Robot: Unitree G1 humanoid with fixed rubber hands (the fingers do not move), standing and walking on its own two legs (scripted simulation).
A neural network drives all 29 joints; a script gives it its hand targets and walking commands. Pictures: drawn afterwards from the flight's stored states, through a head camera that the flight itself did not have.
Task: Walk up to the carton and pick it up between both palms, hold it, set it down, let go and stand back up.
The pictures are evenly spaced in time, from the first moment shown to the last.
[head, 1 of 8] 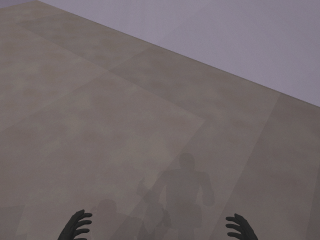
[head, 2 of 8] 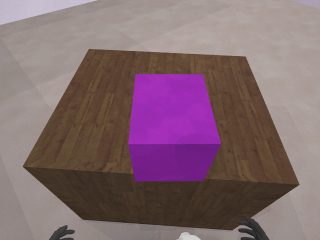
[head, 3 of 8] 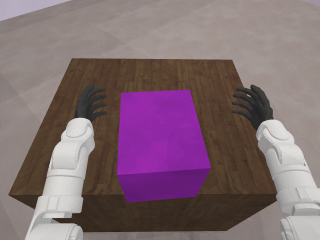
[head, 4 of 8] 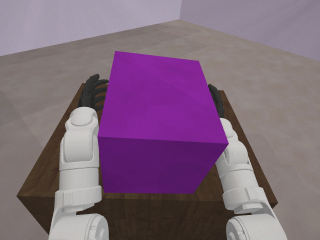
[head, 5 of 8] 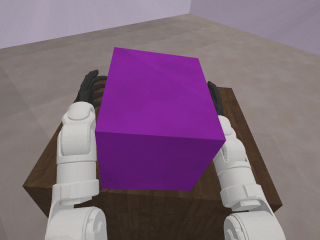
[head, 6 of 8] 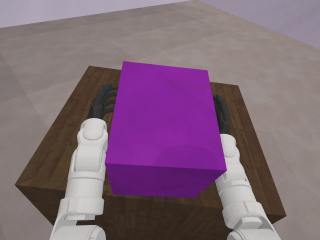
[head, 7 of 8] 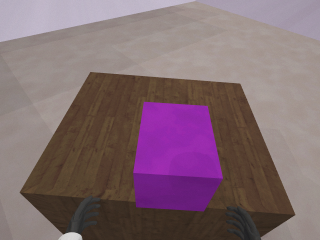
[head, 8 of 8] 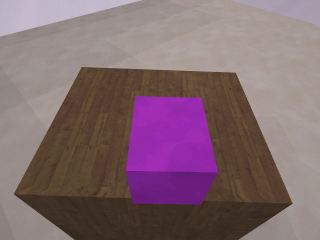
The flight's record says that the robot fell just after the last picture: no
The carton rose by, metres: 0.20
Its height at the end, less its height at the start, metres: +0.00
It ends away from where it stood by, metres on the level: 0.01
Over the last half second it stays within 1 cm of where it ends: yes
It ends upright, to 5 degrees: yes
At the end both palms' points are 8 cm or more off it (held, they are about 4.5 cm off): yes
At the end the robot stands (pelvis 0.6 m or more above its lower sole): yes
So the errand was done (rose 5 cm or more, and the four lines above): yes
